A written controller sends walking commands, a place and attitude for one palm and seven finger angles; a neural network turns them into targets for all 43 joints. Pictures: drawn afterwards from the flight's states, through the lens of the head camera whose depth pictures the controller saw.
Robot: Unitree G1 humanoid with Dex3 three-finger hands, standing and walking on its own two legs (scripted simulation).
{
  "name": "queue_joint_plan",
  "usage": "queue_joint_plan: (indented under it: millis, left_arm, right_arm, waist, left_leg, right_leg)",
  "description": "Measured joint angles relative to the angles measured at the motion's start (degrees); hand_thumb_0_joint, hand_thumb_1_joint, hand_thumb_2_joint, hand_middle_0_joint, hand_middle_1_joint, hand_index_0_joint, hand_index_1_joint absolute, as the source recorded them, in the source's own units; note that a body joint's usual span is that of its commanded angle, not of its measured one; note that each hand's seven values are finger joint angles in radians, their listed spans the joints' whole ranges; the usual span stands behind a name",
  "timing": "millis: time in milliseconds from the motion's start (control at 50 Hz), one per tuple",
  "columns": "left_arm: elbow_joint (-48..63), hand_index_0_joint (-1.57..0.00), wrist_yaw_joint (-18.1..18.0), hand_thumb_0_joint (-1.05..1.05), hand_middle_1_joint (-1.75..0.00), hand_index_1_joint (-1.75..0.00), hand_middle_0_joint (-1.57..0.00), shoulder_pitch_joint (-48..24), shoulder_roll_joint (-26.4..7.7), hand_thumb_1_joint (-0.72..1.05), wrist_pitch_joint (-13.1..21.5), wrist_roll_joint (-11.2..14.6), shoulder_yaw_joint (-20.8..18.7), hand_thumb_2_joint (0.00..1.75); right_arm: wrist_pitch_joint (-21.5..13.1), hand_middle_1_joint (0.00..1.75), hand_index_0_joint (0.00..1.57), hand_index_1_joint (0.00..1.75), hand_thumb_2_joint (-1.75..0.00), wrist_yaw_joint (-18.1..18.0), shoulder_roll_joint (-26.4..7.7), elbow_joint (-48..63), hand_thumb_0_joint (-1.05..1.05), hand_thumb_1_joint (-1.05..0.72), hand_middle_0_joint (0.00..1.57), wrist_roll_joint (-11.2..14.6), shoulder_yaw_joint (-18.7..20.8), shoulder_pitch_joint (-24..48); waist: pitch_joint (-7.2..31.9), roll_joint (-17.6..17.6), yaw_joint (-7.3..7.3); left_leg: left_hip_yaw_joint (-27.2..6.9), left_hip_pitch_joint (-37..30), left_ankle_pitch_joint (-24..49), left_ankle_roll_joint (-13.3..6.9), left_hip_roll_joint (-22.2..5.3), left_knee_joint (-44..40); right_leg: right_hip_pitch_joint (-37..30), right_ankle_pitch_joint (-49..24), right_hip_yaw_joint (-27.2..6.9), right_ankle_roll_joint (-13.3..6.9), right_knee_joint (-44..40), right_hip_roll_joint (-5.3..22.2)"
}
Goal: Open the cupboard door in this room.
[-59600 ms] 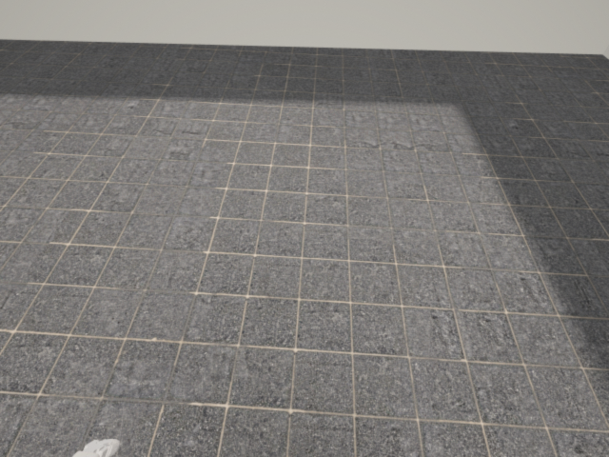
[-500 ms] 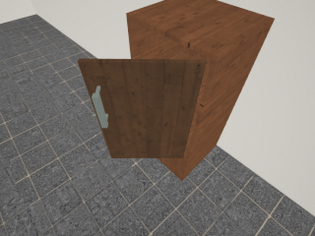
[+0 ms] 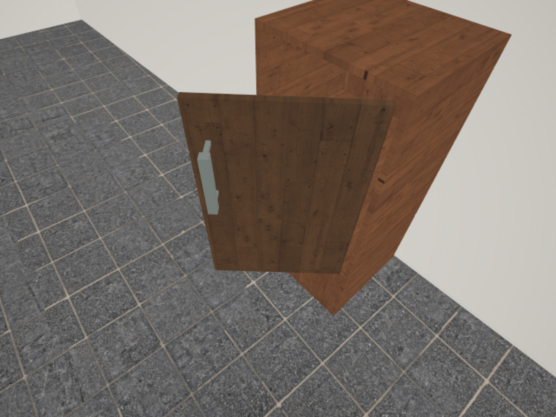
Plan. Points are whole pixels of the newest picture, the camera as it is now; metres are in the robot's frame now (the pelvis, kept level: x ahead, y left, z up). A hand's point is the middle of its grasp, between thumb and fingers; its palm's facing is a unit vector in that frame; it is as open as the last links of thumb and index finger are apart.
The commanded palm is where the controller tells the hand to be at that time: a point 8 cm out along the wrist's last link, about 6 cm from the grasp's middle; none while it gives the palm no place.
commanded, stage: come to a stop and stand still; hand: left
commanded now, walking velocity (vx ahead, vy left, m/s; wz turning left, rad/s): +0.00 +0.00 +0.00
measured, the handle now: (210, 178) +0.55 +0.18 -0.02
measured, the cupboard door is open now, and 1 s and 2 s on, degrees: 46 46 46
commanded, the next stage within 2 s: look again from close up in 0.76 s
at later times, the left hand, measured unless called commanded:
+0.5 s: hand out of the picture +0.02 +0.22 -0.14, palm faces -0.03 -0.94 -0.34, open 7.4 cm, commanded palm none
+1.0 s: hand out of the picture +0.02 +0.17 -0.15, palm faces -0.02 -0.96 -0.27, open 7.3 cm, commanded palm none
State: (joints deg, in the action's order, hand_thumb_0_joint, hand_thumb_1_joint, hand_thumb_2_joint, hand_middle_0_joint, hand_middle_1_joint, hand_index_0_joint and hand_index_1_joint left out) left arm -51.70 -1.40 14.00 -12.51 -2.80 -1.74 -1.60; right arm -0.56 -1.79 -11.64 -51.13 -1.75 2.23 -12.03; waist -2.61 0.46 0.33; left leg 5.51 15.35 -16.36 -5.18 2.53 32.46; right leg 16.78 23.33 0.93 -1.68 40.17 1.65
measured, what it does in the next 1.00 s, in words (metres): stands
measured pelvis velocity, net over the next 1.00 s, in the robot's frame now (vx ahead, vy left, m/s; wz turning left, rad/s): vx -0.02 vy -0.04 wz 0.01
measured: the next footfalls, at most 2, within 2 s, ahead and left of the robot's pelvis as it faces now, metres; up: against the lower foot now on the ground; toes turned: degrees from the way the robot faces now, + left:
none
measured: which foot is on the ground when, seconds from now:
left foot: down 0.00-1.00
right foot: down 0.00-1.00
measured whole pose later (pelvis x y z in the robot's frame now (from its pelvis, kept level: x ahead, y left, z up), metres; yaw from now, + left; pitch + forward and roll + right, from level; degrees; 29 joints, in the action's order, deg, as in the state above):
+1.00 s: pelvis -0.02 -0.04 +0.02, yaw +1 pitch -2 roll +0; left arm -62.1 -1.2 12.2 -14.0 0.8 -1.1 1.3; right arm -0.9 0.1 -13.7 -65.4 -0.7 0.0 -10.9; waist -1.5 -0.2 -0.3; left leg 3.6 10.2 -8.3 -1.7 0.7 20.1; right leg 9.3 10.3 2.3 -2.1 21.3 -1.2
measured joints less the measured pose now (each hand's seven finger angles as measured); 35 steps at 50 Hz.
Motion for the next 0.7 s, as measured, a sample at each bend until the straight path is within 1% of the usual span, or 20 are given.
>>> queue_joint_plan:
  millis: [40, 80, 140, 260, 360, 520, 700]
  left_arm:
    - [0.83, -0.20, 0.33, 0.01, -0.30, -0.30, -0.21, -0.31, -0.97, 0.91, 0.75, -0.12, -0.15, 0.90]
    - [0.81, -0.20, 0.47, 0.00, -0.30, -0.30, -0.20, -0.73, -1.39, 0.91, 1.21, -0.19, -0.09, 0.90]
    - [0.70, -0.20, 0.67, 0.00, -0.30, -0.30, -0.20, -0.69, -2.51, 0.91, 1.62, -0.18, 0.29, 0.90]
    - [-1.05, -0.20, 0.76, 0.00, -0.30, -0.30, -0.20, -0.99, -4.72, 0.91, 2.17, 0.00, 0.85, 0.90]
    - [-3.16, -0.20, 0.83, 0.00, -0.30, -0.30, -0.20, -1.02, -5.62, 0.91, 2.54, 0.10, 1.36, 0.90]
    - [-6.94, -0.20, 0.96, 0.01, -0.30, -0.30, -0.21, -0.76, -5.30, 0.91, 2.81, 0.34, 2.26, 0.90]
    - [-9.77, -0.20, 0.86, 0.01, -0.30, -0.30, -0.21, -1.14, -3.71, 0.91, 3.03, 0.58, 2.94, 0.90]
  right_arm:
    - [-0.19, 0.30, 0.20, 0.30, -0.89, 0.20, -0.64, 0.37, 0.01, -0.91, 0.20, 0.10, -0.17, 0.28]
    - [-0.14, 0.30, 0.20, 0.30, -0.89, 0.51, -1.60, 0.04, 0.01, -0.91, 0.20, 0.23, -0.11, 0.89]
    - [-0.06, 0.30, 0.20, 0.30, -0.89, 1.06, -2.66, -0.55, 0.01, -0.91, 0.20, 0.19, -0.19, 1.22]
    - [-0.25, 0.30, 0.20, 0.30, -0.89, 1.93, -4.72, -3.05, 0.01, -0.90, 0.20, 0.33, -0.56, 0.90]
    - [-0.08, 0.30, 0.20, 0.30, -0.89, 2.25, -6.35, -5.76, 0.01, -0.90, 0.20, 0.47, -0.62, 0.35]
    - [0.06, 0.30, 0.20, 0.30, -0.89, 2.37, -7.36, -9.91, 0.01, -0.91, 0.20, 0.72, -0.89, -0.62]
    - [0.00, 0.30, 0.20, 0.30, -0.89, 2.26, -5.84, -13.02, 0.01, -0.91, 0.20, 0.93, -1.56, -0.44]
  waist:
    - [0.56, 0.18, 0.29]
    - [0.80, -0.92, 0.24]
    - [1.63, -1.81, -0.03]
    - [2.42, -2.01, -0.21]
    - [2.41, -1.87, -0.46]
    - [1.97, -1.37, -0.92]
    - [1.48, -0.83, -0.99]
  left_leg:
    - [0.47, 0.49, 0.13, -0.01, 0.67, 0.52]
    - [0.36, 0.43, 0.36, 0.04, 0.52, 0.56]
    - [0.27, -0.16, 1.79, 0.09, 0.44, -1.27]
    - [0.16, -1.92, 4.94, 0.46, 0.51, -5.88]
    - [-0.24, -2.76, 6.89, 0.95, 0.38, -8.63]
    - [-1.04, -3.30, 8.35, 1.87, -0.28, -10.69]
    - [-1.50, -4.06, 8.70, 2.75, -1.09, -11.73]
  right_leg:
    - [-1.30, -4.84, -0.57, -0.40, -5.22, 0.07]
    - [-1.45, -6.44, -0.60, 1.08, -5.66, -0.06]
    - [-1.84, -6.89, -0.54, 1.83, -6.96, -0.17]
    - [-3.15, -9.52, -0.49, 1.83, -10.63, -0.27]
    - [-3.87, -11.14, -0.11, 1.61, -12.97, -0.49]
    - [-4.71, -12.54, 0.66, 0.91, -15.41, -1.23]
    - [-5.80, -13.12, 1.08, 0.14, -17.13, -2.11]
